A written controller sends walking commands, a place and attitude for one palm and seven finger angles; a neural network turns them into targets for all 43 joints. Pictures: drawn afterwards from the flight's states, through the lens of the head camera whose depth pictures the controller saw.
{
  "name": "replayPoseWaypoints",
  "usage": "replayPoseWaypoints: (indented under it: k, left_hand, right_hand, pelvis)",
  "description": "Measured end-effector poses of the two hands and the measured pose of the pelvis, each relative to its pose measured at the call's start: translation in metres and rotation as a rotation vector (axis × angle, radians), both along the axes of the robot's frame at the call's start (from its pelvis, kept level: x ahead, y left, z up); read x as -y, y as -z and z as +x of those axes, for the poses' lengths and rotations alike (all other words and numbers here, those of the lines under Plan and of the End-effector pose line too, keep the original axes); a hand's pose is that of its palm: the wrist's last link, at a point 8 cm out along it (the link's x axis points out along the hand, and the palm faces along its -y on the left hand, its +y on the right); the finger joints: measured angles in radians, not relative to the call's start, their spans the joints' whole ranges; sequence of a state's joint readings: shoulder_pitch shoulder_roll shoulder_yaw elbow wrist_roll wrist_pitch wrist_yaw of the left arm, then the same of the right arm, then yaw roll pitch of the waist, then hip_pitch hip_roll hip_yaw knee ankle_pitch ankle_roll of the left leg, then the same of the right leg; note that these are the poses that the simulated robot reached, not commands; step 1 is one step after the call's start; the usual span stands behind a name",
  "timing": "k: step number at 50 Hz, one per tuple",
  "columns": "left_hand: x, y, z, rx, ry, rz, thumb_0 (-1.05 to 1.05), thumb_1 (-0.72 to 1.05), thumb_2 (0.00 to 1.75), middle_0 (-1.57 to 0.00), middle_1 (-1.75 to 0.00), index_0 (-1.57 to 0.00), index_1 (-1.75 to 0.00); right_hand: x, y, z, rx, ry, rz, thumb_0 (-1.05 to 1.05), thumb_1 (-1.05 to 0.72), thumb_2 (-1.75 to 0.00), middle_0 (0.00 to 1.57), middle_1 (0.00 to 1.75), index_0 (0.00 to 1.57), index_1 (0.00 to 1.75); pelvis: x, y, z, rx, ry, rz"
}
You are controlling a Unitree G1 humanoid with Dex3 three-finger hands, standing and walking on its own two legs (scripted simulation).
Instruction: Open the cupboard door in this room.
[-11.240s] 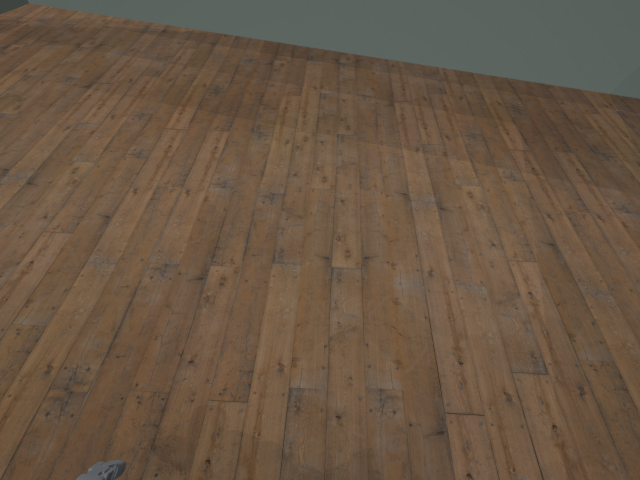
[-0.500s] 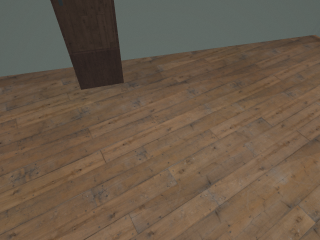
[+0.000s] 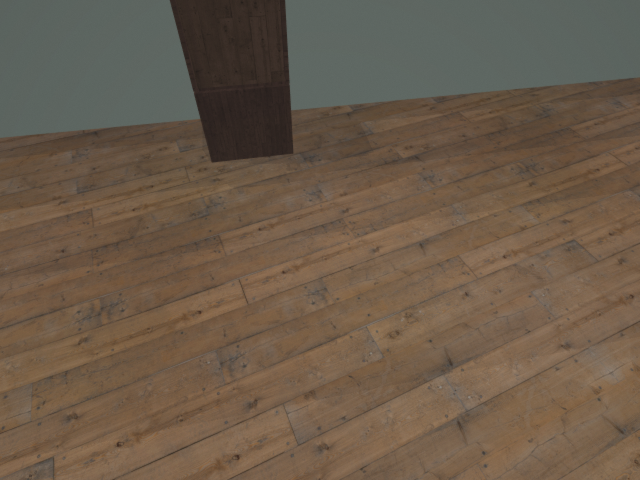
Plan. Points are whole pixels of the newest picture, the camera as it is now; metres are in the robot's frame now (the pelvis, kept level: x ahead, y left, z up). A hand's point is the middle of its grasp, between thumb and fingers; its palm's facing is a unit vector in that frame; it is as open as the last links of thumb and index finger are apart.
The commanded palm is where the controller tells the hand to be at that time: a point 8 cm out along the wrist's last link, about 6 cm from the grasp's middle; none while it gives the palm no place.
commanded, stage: stand and wait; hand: left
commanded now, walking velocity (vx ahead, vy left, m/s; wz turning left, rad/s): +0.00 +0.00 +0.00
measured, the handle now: out of the picture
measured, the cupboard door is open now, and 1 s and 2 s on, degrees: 0 0 0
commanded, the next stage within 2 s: turn or walk to find it in 0.18 s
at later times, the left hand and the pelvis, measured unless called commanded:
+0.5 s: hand out of the picture -0.02 +0.19 -0.18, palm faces +0.13 -0.97 -0.18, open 7.4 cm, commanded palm none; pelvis -0.03 +0.02 +0.00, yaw +4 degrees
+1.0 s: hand out of the picture +0.00 +0.18 -0.13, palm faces +0.27 -0.92 -0.29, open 7.4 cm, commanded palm none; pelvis -0.05 -0.03 +0.01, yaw +14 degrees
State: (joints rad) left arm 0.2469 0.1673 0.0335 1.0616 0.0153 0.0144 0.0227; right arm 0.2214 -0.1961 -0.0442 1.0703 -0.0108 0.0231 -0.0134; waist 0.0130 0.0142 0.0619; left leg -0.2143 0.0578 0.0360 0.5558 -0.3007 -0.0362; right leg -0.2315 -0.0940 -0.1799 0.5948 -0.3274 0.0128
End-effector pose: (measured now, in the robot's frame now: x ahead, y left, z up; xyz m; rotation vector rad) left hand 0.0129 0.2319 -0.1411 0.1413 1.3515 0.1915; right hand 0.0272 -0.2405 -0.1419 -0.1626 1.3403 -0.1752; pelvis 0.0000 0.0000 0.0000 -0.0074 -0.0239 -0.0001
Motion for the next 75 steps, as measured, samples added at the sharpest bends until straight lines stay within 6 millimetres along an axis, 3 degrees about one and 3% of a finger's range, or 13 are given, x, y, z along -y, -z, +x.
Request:
replayPoseWaypoints:
  k: [5,14,20,27,33,38,43,51,57,61,68,71,75]
  left_hand:
    - [-0.008,0.004,-0.022,-0.061,-0.02,-0.014,0.01,0.91,0.9,-0.2,-0.3,-0.2,-0.3]
    - [0.004,-0.008,-0.041,-0.071,-0.009,-0.007,0.01,0.91,0.9,-0.2,-0.3,-0.2,-0.29]
    - [0.005,-0.004,-0.045,-0.049,-0.041,-0.016,0.01,0.91,0.9,-0.2,-0.3,-0.2,-0.3]
    - [-0.019,0.013,-0.037,-0.001,-0.081,-0.03,0.01,0.91,0.9,-0.21,-0.3,-0.2,-0.3]
    - [-0.036,-0.003,-0.018,0.035,-0.067,0.008,0.01,0.91,0.9,-0.2,-0.3,-0.2,-0.29]
    - [-0.035,-0.021,0.0,0.109,-0.067,0.048,0.01,0.91,0.9,-0.2,-0.3,-0.2,-0.29]
    - [-0.019,-0.03,0.008,0.193,-0.087,0.094,0.01,0.91,0.9,-0.2,-0.3,-0.2,-0.29]
    - [0.014,-0.041,-0.045,0.159,-0.188,0.104,0.01,0.91,0.9,-0.2,-0.3,-0.2,-0.3]
    - [0.029,-0.033,-0.095,0.076,-0.276,0.075,0.01,0.91,0.9,-0.21,-0.3,-0.2,-0.3]
    - [0.033,-0.024,-0.134,0.005,-0.328,0.047,0.01,0.91,0.9,-0.21,-0.3,-0.2,-0.3]
    - [0.025,0.003,-0.199,-0.131,-0.408,-0.023,0.01,0.91,0.9,-0.21,-0.3,-0.2,-0.3]
    - [0.02,0.004,-0.207,-0.154,-0.412,-0.033,0.01,0.91,0.9,-0.2,-0.3,-0.2,-0.3]
    - [0.013,-0.001,-0.199,-0.117,-0.405,-0.031,0.01,0.91,0.9,-0.2,-0.3,-0.2,-0.29]
  right_hand:
    - [-0.018,-0.009,0.004,0.032,-0.014,-0.008,0.0,-0.93,-0.89,0.2,0.3,0.2,0.29]
    - [-0.015,-0.002,-0.001,0.045,0.0,0.027,0.0,-0.94,-0.89,0.2,0.3,0.21,0.29]
    - [-0.015,0.001,-0.017,0.001,-0.018,0.029,0.0,-0.93,-0.89,0.2,0.3,0.2,0.29]
    - [-0.025,-0.001,-0.032,-0.051,-0.045,-0.011,0.0,-0.92,-0.89,0.2,0.3,0.2,0.29]
    - [-0.037,-0.009,-0.037,-0.046,-0.062,0.003,0.0,-0.91,-0.89,0.2,0.3,0.2,0.29]
    - [-0.034,-0.005,-0.033,-0.042,-0.088,0.037,0.0,-0.91,-0.89,0.2,0.3,0.21,0.29]
    - [-0.011,0.009,-0.023,-0.026,-0.122,0.068,0.0,-0.91,-0.89,0.2,0.3,0.21,0.29]
    - [0.026,0.004,0.017,0.009,-0.205,0.044,0.0,-0.91,-0.89,0.2,0.3,0.2,0.29]
    - [0.032,-0.004,0.043,0.014,-0.292,0.001,0.0,-0.91,-0.9,0.19,0.3,0.2,0.29]
    - [0.015,-0.008,0.062,0.025,-0.358,-0.016,0.0,-0.91,-0.9,0.19,0.3,0.2,0.29]
    - [-0.046,-0.016,0.09,0.146,-0.454,-0.01,0.0,-0.91,-0.9,0.19,0.3,0.2,0.29]
    - [-0.068,-0.024,0.088,0.182,-0.468,0.011,0.0,-0.91,-0.89,0.19,0.3,0.2,0.29]
    - [-0.084,-0.025,0.076,0.188,-0.466,0.045,0.0,-0.91,-0.89,0.2,0.3,0.2,0.29]
  pelvis:
    - [-0.006,-0.004,-0.003,0.013,0.021,0.028]
    - [-0.003,-0.008,-0.01,0.021,0.007,0.022]
    - [-0.004,-0.005,-0.019,0.016,-0.026,0.008]
    - [-0.021,0.004,-0.027,0.01,-0.074,0.0]
    - [-0.022,-0.006,-0.032,-0.018,-0.099,0.0]
    - [-0.012,-0.01,-0.037,-0.035,-0.132,0.002]
    - [0.011,-0.003,-0.043,-0.038,-0.178,0.028]
    - [0.03,-0.011,-0.046,-0.017,-0.26,0.049]
    - [0.032,-0.013,-0.048,-0.022,-0.321,0.05]
    - [0.026,-0.011,-0.052,-0.028,-0.339,0.044]
    - [0.003,0.0,-0.063,-0.017,-0.351,0.017]
    - [-0.003,-0.005,-0.065,0.001,-0.34,0.018]
    - [-0.006,-0.01,-0.07,0.019,-0.349,0.012]
